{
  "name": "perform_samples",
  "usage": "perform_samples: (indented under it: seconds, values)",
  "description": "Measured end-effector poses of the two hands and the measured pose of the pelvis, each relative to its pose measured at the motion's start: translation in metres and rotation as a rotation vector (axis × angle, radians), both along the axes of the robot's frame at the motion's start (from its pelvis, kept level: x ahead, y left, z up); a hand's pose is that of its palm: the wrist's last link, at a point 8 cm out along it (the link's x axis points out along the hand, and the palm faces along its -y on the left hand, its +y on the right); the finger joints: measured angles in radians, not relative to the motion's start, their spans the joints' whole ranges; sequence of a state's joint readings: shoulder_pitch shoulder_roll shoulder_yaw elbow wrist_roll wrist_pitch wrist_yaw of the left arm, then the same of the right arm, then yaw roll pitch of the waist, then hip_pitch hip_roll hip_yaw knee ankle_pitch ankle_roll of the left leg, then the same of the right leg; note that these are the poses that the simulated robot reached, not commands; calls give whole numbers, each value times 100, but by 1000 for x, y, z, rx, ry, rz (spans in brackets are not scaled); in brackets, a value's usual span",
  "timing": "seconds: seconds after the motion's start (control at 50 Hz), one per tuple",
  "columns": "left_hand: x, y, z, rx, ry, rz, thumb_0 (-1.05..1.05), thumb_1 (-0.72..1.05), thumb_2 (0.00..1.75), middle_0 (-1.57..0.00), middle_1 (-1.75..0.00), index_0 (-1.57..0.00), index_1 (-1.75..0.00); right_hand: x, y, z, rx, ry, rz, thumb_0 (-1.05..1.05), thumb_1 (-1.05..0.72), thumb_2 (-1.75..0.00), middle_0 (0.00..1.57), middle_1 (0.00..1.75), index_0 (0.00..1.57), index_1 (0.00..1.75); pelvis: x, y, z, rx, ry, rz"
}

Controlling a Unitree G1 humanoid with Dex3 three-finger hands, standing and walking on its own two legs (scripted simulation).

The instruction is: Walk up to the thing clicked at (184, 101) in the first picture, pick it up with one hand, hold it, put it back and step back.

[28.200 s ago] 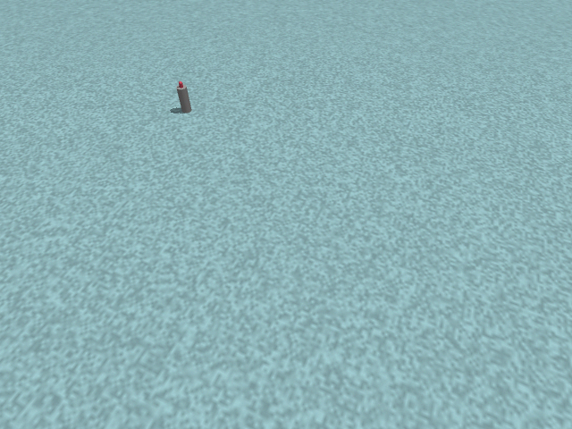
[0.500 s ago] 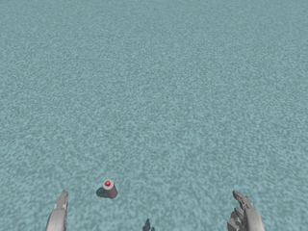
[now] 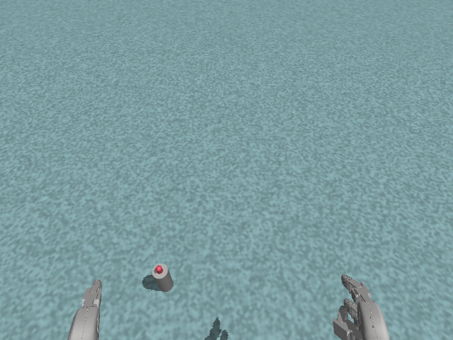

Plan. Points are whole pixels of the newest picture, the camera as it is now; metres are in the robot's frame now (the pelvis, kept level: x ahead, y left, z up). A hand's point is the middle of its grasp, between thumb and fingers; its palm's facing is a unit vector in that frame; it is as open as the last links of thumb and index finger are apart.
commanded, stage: home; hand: left
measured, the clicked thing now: (162, 276) +0.46 +0.24 -0.63
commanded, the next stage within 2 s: stand in 0.46 s
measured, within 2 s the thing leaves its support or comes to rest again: neither
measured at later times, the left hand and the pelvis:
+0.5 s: hand (123, 332) +0.17 +0.18 -0.06, palm faces +0.11 -0.95 -0.28, open 17.6 cm; pelvis +0.00 +0.00 +0.00, yaw +0 degrees
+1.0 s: hand (118, 339) +0.16 +0.19 -0.08, palm faces +0.00 -0.95 -0.32, open 9.7 cm; pelvis +0.00 +0.00 +0.00, yaw +0 degrees
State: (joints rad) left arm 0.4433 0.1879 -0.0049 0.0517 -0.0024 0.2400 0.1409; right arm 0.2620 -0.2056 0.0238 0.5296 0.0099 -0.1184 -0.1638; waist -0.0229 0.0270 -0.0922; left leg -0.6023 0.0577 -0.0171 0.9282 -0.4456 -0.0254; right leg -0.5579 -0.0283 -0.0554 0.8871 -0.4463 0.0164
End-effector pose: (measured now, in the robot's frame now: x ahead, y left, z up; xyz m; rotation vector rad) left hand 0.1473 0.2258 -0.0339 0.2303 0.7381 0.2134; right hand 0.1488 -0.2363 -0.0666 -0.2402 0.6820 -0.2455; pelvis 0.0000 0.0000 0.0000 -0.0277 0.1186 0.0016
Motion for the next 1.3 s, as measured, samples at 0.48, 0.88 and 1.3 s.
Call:
perform_samples:
  seconds: [0.48, 0.88, 1.3]
  values:
    - [0, 0, 0, 1, -2, -2, -1, -58, 2, -5, -4, -5, -4, -3, 1, -2, 0, 7, -4, 2, -90, -90, 20, 30, 21, 30, 0, 0, 0, 0, 3, -2]
    - [-1, 1, 0, 0, -1, -4, 0, 6, 61, -18, -26, -19, -26, -2, 2, -1, -1, 5, 2, 1, -91, -89, 20, 30, 21, 30, -1, 2, -1, 0, 5, -2]
    - [-70, 80, -45, 60, 378, 6, 1, 89, 89, -20, -30, -20, -30, -66, -37, -9, -34, 466, 16, 1, -91, -89, 20, 30, 20, 30, 4, 16, 33, 26, -137, 10]
